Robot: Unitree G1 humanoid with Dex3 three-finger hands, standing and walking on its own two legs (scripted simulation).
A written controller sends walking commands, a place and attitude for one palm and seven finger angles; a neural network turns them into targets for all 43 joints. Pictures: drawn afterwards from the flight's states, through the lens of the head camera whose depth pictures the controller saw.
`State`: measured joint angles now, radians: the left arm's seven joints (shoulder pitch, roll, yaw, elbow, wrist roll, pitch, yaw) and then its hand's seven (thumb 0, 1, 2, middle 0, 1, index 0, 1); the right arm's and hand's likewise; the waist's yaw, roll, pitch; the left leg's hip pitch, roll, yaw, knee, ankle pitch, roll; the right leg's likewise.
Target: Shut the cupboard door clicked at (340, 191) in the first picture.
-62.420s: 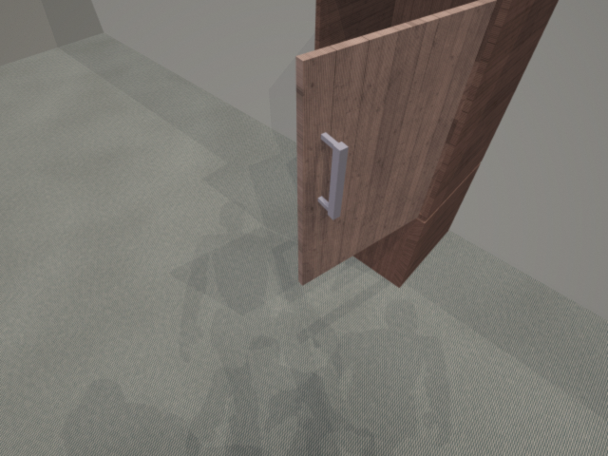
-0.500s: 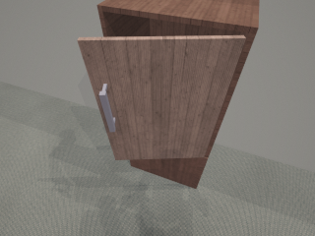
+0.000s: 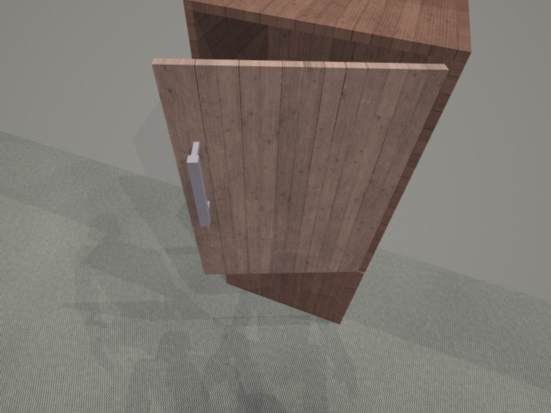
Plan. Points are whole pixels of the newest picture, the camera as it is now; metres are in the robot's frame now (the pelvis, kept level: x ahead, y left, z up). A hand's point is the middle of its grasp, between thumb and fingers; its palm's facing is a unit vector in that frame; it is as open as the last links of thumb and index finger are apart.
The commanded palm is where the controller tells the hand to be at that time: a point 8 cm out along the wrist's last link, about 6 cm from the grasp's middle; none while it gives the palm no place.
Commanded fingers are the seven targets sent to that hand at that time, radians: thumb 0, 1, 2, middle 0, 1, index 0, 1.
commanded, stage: look again from close up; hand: left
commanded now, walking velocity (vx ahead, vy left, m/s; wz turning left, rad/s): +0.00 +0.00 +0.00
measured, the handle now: (201, 186) +0.48 +0.17 +0.03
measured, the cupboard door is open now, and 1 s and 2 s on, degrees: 23 23 23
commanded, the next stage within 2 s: raise the hand and make a fist in 0.52 s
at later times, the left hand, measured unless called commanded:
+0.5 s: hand out of the picture +0.08 +0.18 -0.17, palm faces -0.01 -0.98 -0.21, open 7.4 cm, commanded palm none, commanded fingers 0.00 0.90 0.90 -0.20 -0.30 -0.20 -0.30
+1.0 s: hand (168, 372) +0.19 +0.17 -0.06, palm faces +0.10 -0.99 -0.01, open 6.4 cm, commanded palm +0.16 +0.23 -0.05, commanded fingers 0.00 0.90 0.90 -0.55 -0.68 -0.55 -0.68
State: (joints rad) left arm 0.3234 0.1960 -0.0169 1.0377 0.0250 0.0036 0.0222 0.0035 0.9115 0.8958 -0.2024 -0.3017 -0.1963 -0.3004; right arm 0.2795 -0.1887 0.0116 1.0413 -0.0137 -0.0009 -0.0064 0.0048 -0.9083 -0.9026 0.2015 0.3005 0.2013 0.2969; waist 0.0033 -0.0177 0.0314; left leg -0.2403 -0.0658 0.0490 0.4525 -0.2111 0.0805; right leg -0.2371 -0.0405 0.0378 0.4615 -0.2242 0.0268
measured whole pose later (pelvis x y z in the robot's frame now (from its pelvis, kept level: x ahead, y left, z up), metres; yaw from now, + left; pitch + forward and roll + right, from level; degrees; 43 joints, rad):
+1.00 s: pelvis +0.00 -0.04 -0.10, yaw +1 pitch +13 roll +1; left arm 0.42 0.21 0.24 0.16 -0.33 -0.45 -0.36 0.01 0.91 0.90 -0.38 -0.50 -0.38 -0.50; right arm 0.18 -0.25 -0.04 0.55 0.03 -0.26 0.00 0.01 -0.91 -0.90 0.20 0.30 0.20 0.30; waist 0.02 -0.01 -0.16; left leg -0.86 -0.04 0.01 1.18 -0.52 0.02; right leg -0.88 0.03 -0.04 1.19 -0.54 -0.06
